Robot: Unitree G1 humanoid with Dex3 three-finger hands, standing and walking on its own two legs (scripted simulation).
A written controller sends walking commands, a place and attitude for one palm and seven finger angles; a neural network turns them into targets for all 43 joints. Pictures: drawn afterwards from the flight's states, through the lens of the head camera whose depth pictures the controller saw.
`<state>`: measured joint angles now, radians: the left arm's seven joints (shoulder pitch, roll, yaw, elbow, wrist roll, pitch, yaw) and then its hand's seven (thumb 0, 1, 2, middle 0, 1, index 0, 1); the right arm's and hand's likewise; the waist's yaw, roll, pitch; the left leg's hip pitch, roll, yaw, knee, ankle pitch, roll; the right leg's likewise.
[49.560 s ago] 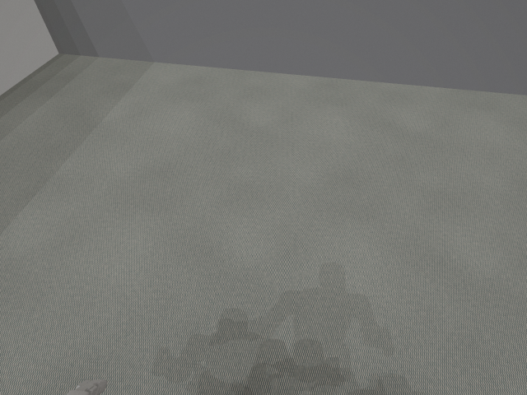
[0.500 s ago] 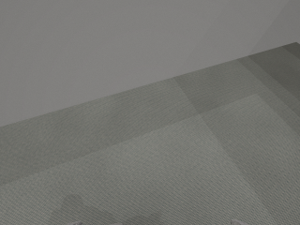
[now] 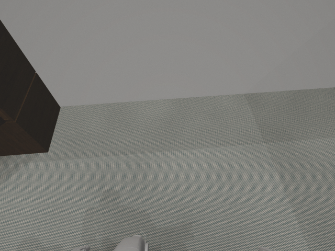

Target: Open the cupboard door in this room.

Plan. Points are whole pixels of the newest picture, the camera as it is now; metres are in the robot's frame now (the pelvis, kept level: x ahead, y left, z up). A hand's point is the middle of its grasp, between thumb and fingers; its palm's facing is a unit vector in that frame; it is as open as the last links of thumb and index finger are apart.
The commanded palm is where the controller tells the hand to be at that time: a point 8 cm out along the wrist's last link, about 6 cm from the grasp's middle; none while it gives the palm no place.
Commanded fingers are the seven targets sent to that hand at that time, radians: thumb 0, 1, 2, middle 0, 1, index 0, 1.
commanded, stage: turn to face it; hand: left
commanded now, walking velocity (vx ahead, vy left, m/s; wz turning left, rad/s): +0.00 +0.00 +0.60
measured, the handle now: out of the picture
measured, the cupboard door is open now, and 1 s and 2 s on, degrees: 47 47 47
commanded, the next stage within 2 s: take the last steps up to it in 1.40 s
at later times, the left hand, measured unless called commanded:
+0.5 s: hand out of the picture +0.05 +0.20 -0.15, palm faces +0.30 -0.91 -0.30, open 7.4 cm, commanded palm none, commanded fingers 0.00 0.90 0.90 -0.20 -0.30 -0.20 -0.30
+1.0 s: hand out of the picture -0.01 +0.20 -0.16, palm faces +0.58 -0.76 -0.30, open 7.4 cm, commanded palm none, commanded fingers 0.00 0.90 0.90 -0.20 -0.30 -0.20 -0.30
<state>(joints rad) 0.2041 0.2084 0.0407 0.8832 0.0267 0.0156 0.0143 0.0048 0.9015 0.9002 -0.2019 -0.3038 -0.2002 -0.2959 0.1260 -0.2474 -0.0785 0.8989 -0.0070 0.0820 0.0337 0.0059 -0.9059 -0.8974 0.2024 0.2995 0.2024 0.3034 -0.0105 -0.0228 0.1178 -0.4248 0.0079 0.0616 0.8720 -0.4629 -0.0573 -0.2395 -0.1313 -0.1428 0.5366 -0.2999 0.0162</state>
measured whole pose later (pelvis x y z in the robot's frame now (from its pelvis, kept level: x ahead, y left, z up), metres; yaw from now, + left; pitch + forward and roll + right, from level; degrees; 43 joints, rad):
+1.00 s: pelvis +0.03 -0.04 -0.01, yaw +36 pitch +2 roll +1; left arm 0.16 0.26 0.07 0.86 0.02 0.03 0.00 0.01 0.90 0.90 -0.20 -0.30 -0.20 -0.30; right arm 0.18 -0.23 -0.06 0.90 -0.02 0.07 0.01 0.00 -0.90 -0.90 0.21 0.30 0.21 0.30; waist -0.01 0.01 0.08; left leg -0.38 -0.03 -0.10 0.61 -0.28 -0.02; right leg -0.31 -0.06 -0.03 0.58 -0.34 0.03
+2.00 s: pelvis +0.05 +0.06 -0.02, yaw +58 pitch +1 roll +1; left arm 0.38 0.20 0.06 1.08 0.02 0.00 -0.02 0.00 0.90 0.90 -0.20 -0.30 -0.20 -0.30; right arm 0.15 -0.23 -0.05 0.94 -0.03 -0.02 0.03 0.00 -0.91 -0.90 0.20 0.30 0.20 0.30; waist 0.04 -0.04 0.07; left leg -0.36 0.03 0.10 0.58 -0.20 0.02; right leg -0.20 -0.18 -0.10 0.77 -0.49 0.06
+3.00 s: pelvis +0.18 +0.39 +0.00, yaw +56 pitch +1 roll +1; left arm 0.20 0.18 0.05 1.03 0.03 -0.02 -0.02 0.01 0.93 0.90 -0.20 -0.30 -0.20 -0.30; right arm 0.28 -0.17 -0.04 1.06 -0.03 -0.05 -0.01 -0.01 -0.93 -0.90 0.21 0.30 0.21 0.30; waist 0.00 -0.01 0.04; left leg -0.18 0.02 0.16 0.40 -0.23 0.03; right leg -0.44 -0.09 -0.10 0.75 -0.31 -0.01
